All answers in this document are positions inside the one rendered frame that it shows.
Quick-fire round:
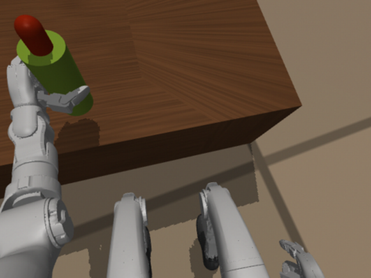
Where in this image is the right robot foot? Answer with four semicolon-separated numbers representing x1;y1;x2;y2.
197;214;219;270

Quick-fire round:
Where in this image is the left robot arm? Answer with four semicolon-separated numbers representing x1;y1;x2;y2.
0;105;74;278

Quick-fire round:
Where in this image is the left robot hand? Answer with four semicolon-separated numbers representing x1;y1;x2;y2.
7;56;90;114

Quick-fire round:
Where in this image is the bottle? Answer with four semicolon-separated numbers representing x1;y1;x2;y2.
14;14;93;116

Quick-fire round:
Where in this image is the right robot hand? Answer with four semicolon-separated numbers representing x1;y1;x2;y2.
279;240;325;278

